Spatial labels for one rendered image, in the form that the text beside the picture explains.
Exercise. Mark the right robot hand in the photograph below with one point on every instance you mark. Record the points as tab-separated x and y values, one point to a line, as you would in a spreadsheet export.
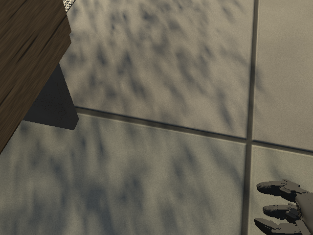
299	216

